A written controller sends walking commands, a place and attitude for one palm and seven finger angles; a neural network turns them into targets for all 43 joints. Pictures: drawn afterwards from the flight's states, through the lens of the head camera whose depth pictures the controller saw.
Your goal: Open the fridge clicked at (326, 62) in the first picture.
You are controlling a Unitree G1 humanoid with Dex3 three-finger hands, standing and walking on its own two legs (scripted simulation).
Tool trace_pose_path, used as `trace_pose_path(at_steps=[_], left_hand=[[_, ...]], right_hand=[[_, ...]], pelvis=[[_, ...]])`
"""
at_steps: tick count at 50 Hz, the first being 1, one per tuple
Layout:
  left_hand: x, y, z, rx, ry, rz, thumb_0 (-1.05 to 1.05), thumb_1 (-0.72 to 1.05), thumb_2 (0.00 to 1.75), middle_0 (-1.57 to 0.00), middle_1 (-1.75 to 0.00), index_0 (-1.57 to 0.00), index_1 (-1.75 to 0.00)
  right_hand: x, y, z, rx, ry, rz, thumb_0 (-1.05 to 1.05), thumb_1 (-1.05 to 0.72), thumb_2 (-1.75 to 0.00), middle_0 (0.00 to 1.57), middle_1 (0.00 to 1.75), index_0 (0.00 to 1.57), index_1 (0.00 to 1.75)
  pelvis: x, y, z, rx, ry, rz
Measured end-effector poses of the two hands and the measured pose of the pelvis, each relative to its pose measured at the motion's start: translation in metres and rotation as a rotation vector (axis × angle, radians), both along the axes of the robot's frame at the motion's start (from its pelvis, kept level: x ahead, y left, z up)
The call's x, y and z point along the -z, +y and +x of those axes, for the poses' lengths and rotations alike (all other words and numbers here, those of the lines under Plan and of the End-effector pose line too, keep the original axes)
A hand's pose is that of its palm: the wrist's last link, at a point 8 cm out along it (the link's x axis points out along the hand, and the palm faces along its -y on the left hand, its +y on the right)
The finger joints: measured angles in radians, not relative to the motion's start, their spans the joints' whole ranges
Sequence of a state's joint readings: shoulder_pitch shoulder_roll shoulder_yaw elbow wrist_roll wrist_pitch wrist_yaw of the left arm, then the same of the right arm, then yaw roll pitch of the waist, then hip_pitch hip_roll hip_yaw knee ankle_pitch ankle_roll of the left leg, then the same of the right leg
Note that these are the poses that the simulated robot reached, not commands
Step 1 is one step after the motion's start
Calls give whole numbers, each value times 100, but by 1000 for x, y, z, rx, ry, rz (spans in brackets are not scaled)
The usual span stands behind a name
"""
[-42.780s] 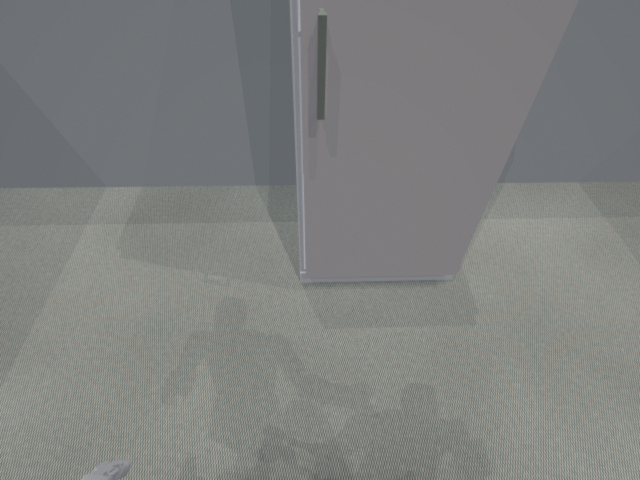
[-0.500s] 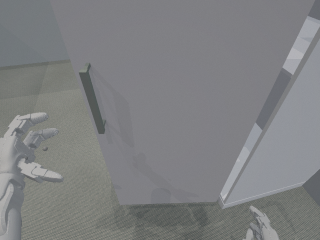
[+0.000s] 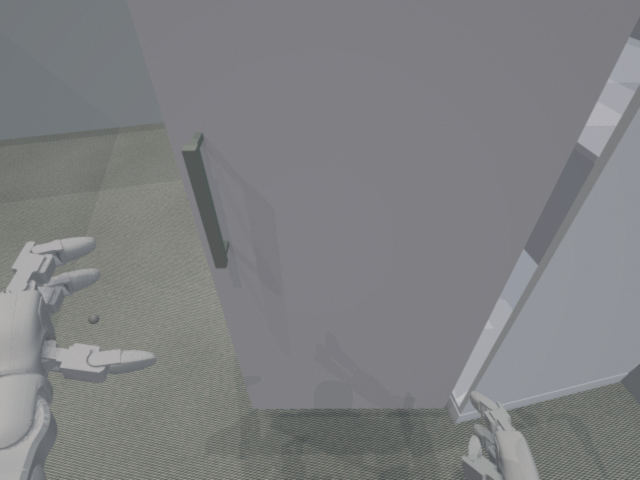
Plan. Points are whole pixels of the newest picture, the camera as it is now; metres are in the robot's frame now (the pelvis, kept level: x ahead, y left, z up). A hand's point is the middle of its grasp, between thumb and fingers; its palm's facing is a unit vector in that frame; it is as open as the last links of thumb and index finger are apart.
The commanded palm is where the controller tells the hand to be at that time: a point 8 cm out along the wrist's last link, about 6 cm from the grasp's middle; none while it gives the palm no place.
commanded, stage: draw the hand back to the body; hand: left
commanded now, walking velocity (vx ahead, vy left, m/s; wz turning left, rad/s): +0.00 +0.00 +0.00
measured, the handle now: (210, 206) +0.45 +0.23 +0.12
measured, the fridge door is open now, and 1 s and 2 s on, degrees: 77 77 77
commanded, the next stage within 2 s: step back with the hand held close in 0.90 s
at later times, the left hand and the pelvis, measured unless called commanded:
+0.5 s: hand (105, 304) +0.22 +0.26 +0.17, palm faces +0.45 -0.81 -0.38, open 9.0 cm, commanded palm +0.17 +0.29 +0.18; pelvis +0.03 -0.01 +0.01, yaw -2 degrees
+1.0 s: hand (104, 296) +0.23 +0.26 +0.17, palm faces +0.46 -0.81 -0.37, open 7.4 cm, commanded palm +0.18 +0.29 +0.18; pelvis +0.04 -0.01 +0.01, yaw -2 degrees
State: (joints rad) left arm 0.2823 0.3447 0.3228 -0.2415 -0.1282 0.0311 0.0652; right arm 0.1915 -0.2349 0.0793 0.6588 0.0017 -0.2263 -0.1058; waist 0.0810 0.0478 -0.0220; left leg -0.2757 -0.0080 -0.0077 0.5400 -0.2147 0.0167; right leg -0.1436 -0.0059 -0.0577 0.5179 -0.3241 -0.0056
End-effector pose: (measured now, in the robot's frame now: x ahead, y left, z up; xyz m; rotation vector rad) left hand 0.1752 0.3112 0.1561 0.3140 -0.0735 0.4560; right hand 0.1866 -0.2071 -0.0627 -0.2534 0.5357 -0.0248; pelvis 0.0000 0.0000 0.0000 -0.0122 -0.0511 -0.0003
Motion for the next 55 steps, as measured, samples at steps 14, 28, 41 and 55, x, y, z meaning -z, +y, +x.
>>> trace_pose_path(at_steps=[14, 28, 41, 55], left_hand=[[-14, -12, 2, -4, -34, 109, -1, 16, 54, -23, -74, -23, -74], [-27, -22, 5, 11, -51, 147, 0, 66, 78, -21, -44, -22, -45], [-22, -17, 12, -15, -27, 120, 1, 87, 89, -21, -32, -21, -32], [-25, -12, 14, 7, -33, 144, 1, 89, 90, -21, -30, -21, -31]], right_hand=[[14, -27, -19, 92, 127, -9, 1, -91, -90, 21, 30, 20, 30], [3, -28, 18, 79, 87, -1, 1, -91, -90, 20, 30, 20, 30], [3, -17, 32, 51, 104, 7, 1, -91, -90, 20, 30, 20, 30], [7, -18, 16, 77, 156, -2, 1, -91, -90, 21, 30, 20, 30]], pelvis=[[-6, -7, 13, 25, -28, 10], [-8, -10, 30, 28, -21, 15], [-8, -9, 36, 23, -17, 18], [-8, -4, 30, 13, 1, 2]])
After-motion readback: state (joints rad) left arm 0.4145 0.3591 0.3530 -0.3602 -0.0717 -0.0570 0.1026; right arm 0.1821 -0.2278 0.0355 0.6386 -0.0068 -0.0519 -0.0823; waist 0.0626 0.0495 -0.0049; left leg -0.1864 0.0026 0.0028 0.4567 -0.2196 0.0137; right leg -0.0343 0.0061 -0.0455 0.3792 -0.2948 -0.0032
